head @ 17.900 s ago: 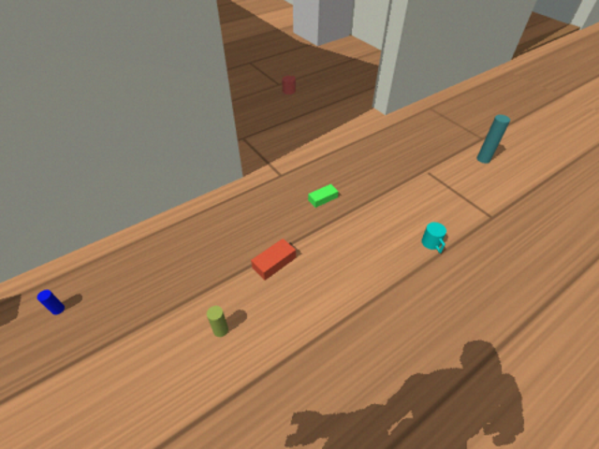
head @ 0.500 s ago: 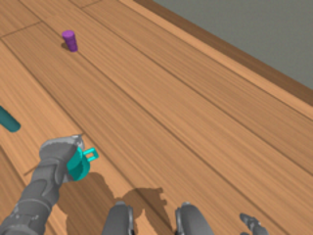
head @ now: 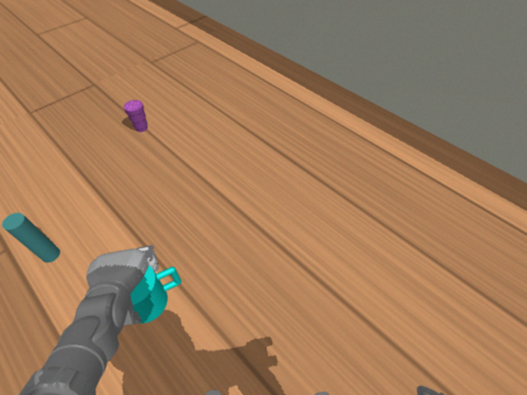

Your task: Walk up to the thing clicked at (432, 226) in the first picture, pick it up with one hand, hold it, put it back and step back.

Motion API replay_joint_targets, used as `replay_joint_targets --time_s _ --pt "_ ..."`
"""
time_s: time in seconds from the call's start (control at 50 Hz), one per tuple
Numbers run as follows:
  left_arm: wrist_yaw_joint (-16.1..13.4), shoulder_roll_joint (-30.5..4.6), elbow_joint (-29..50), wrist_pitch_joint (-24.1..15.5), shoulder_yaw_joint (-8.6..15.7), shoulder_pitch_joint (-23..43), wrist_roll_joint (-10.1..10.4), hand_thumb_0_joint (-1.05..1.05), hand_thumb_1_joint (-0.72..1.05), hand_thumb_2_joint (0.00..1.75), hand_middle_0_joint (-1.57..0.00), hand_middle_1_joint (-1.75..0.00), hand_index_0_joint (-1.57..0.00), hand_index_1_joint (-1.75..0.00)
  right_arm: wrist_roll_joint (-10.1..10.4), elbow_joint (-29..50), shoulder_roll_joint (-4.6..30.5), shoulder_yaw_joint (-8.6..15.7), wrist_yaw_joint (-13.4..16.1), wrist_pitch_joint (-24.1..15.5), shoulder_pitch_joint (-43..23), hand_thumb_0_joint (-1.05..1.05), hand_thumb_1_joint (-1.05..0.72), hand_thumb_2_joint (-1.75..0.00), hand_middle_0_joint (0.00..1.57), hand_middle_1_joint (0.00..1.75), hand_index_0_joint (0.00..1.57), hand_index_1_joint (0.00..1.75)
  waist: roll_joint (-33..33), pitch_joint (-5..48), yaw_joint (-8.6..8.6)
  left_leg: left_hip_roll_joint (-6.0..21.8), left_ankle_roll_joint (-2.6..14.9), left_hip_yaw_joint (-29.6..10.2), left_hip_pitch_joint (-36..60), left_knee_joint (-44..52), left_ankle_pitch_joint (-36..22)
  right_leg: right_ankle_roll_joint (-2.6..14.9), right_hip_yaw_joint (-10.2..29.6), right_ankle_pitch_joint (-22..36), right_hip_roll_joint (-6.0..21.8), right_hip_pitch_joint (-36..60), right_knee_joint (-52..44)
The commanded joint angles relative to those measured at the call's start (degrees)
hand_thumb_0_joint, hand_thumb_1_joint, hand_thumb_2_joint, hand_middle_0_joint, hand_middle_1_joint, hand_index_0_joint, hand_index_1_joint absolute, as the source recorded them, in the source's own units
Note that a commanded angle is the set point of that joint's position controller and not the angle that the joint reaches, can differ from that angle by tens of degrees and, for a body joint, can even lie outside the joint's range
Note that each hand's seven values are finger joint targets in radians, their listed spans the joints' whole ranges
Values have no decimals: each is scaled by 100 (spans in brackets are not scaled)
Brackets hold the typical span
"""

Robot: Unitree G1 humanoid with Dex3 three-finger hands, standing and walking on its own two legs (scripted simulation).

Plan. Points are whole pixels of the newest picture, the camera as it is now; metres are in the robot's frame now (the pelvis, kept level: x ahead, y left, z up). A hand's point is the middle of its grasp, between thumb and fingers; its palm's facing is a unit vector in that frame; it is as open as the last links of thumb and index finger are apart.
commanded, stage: lift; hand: left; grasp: from above
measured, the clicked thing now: (148, 288) +0.34 +0.21 -0.11
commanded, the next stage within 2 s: hold in 0.02 s
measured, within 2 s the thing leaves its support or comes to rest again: neither
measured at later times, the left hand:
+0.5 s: hand (123, 276) +0.33 +0.22 -0.02, palm faces -0.43 -0.07 -0.90, open 10.8 cm
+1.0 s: hand (121, 285) +0.31 +0.21 +0.00, palm faces -0.43 -0.06 -0.90, open 10.8 cm
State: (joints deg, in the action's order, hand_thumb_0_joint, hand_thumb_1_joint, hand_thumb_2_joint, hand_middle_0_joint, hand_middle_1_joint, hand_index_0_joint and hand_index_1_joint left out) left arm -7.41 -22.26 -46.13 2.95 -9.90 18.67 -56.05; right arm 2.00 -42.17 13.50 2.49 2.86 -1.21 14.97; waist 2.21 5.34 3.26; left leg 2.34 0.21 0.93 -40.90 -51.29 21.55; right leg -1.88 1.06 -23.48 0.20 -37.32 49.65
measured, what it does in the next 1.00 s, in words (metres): stands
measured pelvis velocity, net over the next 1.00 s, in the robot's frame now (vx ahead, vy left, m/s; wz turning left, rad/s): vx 0.01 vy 0.00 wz -0.01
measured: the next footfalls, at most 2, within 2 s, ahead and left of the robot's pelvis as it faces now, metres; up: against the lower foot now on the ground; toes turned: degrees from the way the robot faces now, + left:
none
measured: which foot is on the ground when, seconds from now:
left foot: down 0.00-1.00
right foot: down 0.00-1.00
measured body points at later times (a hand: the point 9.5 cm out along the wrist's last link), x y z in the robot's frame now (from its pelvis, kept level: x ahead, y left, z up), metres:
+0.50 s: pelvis +0.02 +0.00 +0.03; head +0.04 -0.01 +0.48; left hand +0.35 +0.22 +0.03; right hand +0.13 -0.27 -0.09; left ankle +0.04 +0.12 -0.69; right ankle +0.01 -0.14 -0.69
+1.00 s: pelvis +0.01 +0.00 +0.04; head +0.02 -0.02 +0.49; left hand +0.33 +0.21 +0.05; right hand +0.14 -0.26 -0.08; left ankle +0.04 +0.12 -0.69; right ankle +0.01 -0.14 -0.69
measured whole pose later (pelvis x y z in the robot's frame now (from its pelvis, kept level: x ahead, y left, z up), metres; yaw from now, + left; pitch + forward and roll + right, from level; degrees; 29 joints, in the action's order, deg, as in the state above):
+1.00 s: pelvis +0.01 +0.00 +0.04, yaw -1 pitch +3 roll +0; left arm 1.4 -22.6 -35.9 1.5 -11.9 14.0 -56.6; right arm 3.4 -38.7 14.4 2.1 2.7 2.7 12.0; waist 2.7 2.2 0.3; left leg 1.6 0.0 2.6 -21.8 -33.9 14.8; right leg -1.6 2.3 -17.2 0.9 -19.7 34.1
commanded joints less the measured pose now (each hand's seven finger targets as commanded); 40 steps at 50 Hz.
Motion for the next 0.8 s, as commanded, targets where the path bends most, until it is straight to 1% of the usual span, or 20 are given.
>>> replay_joint_targets --time_s 0.0,0.06,0.08,0.16,0.2,0.26,0.32,0.34,0.4,0.46,0.5,0.52,0.58,0.6,0.62,0.66,0.68,0.7,0.74,0.78 --pt "-167 -1056 1019 -25 346 1484 -11 0 47 102 -83 -102 -85 -100 34 625 849 265 36 -169 44 0 -90 -90 20 30 20 30 0 1624 -49 -249 -7 -53 1641 945 -1342 209 -19 1439 -254 817 -1018" --pt "-169 -1098 1018 -55 350 1525 -57 0 49 105 -85 -102 -87 -101 41 649 877 266 31 -141 -4 0 -91 -90 20 30 20 30 -43 1454 -42 -238 -6 -34 1786 1116 -1326 218 -46 1404 -255 851 -1160" --pt "-178 -1159 1121 -73 409 1570 -78 0 50 104 -85 -104 -87 -101 45 643 885 272 27 -131 15 0 -90 -90 20 30 20 30 -78 1538 -66 -247 -2 -36 1839 1144 -1388 213 -24 1473 -256 959 -1194" --pt "-151 -1163 1197 -66 361 1762 -128 0 49 103 -83 -101 -86 -99 41 610 882 271 21 -97 -33 0 -90 -90 20 30 20 30 53 1562 -51 -256 -14 2 2082 1260 -1657 201 0 1719 -253 1140 -1314" --pt "-84 -1195 1191 -76 361 1684 -164 0 48 104 -83 -101 -86 -99 61 611 905 286 14 -71 -45 0 -90 -90 20 30 20 30 7 1580 -95 -260 -3 31 2197 1323 -1805 207 -5 1855 -246 1260 -1360" --pt "60 -1132 1209 -119 311 1692 -157 0 47 104 -82 -103 -84 -100 63 634 909 304 0 -37 -67 0 -90 -90 20 30 20 30 -38 1547 -88 -251 2 35 2332 1402 -1931 205 -4 1957 -264 1359 -1442" --pt "174 -1050 1205 -115 259 1519 -100 0 47 105 -83 -103 -85 -101 77 707 914 301 -13 -2 -126 0 -90 -90 20 30 20 30 -37 1465 -138 -244 6 51 2416 1480 -2106 212 -30 2068 -273 1430 -1498" --pt "212 -1103 1328 -138 307 1563 -98 0 46 105 -81 -103 -84 -101 90 749 945 321 -19 10 -128 0 -90 -90 20 30 20 30 -27 1489 -150 -240 -5 64 2492 1518 -2132 219 -35 2066 -279 1490 -1513" --pt "279 -1056 1393 -117 280 1511 -89 0 44 103 -80 -102 -82 -100 82 799 929 300 -38 33 -173 0 -90 -90 20 30 20 30 46 1404 -160 -222 -20 60 2556 1617 -2187 246 -66 2042 -296 1511 -1545" --pt "359 -1123 1387 -120 300 1463 -111 0 44 102 -79 -102 -82 -99 103 894 924 277 -40 78 -249 0 -90 -90 20 30 20 30 -24 1204 -188 -230 -8 75 2446 1695 -2029 241 -56 1928 -291 1569 -1640" --pt "389 -1193 1557 -142 361 1520 -87 0 45 103 -80 -103 -82 -101 116 957 928 269 -43 93 -282 0 -90 -90 20 30 20 30 -71 1255 -233 -237 1 65 2474 1755 -1949 237 -47 1876 -277 1669 -1672" --pt "414 -1156 1509 -146 340 1458 -124 0 46 104 -81 -103 -83 -101 114 969 922 267 -44 107 -320 0 -90 -90 20 30 20 30 -36 1160 -253 -245 3 82 2461 1773 -1886 237 -27 1835 -268 1621 -1701" --pt "423 -1149 1715 -146 339 1537 -108 0 48 103 -81 -104 -84 -101 113 1034 912 253 -42 123 -363 0 -90 -90 20 30 20 30 -61 1164 -230 -250 14 71 2527 1839 -1726 228 -11 1696 -263 1654 -1795" --pt "425 -1219 1739 -132 403 1530 -117 0 48 103 -82 -104 -85 -101 112 1050 915 252 -42 132 -371 0 -90 -90 20 30 20 30 -54 1158 -256 -252 22 86 2554 1869 -1705 228 -3 1694 -253 1655 -1830" --pt "448 -1159 1806 -146 346 1525 -84 0 48 105 -82 -105 -85 -102 128 1081 913 241 -42 136 -438 0 -90 -90 20 30 20 30 -76 1151 -255 -256 19 98 2611 1915 -1662 224 -5 1644 -255 1672 -1852" --pt "478 -1191 1884 -155 378 1523 -104 0 46 106 -81 -104 -83 -102 124 1061 906 236 -37 145 -430 0 -90 -90 20 30 20 30 -38 1186 -231 -247 19 98 2673 1931 -1677 222 3 1643 -253 1700 -1860" --pt "498 -1184 1859 -152 389 1430 -111 0 47 105 -81 -105 -84 -102 124 1071 904 241 -29 151 -485 0 -91 -90 20 30 20 30 -97 1136 -275 -247 21 91 2680 1949 -1684 214 -17 1638 -256 1683 -1888" --pt "501 -1163 1952 -154 357 1490 -119 0 45 105 -80 -106 -82 -103 116 1070 897 228 -25 151 -469 0 -90 -90 20 30 20 30 -132 1185 -229 -255 36 89 2698 1947 -1655 209 9 1640 -249 1698 -1911" --pt "511 -1189 1982 -153 363 1456 -94 0 48 106 -82 -106 -85 -103 134 1110 886 217 -18 154 -548 0 -91 -90 20 30 20 30 -145 1089 -287 -278 48 113 2690 2011 -1578 202 6 1581 -225 1743 -1985" --pt "533 -1162 1990 -137 376 1407 -96 0 46 106 -81 -106 -84 -104 139 1102 876 213 -14 161 -553 0 -91 -90 20 30 20 30 -207 1169 -270 -273 58 120 2760 2013 -1644 188 25 1663 -221 1779 -1997"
